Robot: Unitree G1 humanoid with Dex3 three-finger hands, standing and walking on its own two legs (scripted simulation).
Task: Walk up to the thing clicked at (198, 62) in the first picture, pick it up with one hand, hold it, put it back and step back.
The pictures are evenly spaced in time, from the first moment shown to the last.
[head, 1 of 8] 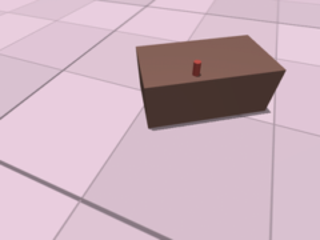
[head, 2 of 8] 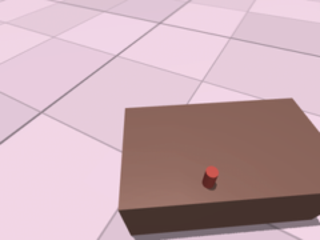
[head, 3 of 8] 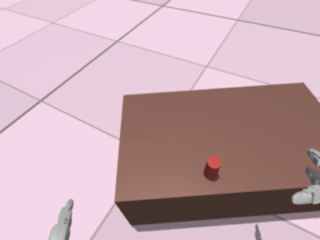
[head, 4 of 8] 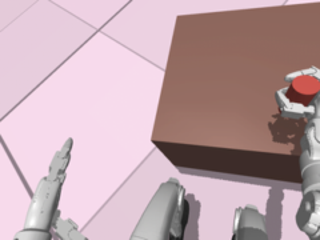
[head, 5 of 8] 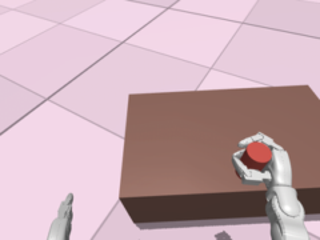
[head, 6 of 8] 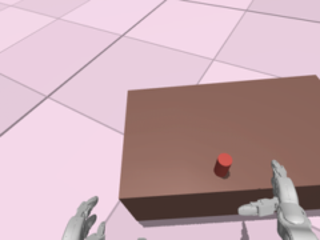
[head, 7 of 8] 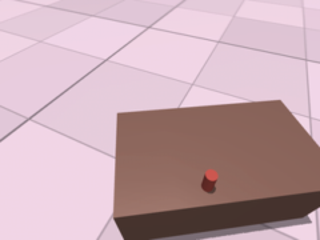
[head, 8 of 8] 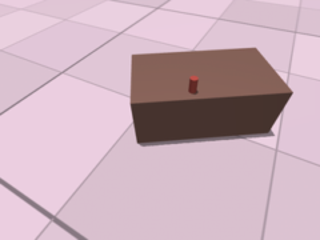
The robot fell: no
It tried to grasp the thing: yes
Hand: right
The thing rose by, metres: 0.30
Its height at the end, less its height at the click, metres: +0.00
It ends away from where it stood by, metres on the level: 0.02
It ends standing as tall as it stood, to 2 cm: yes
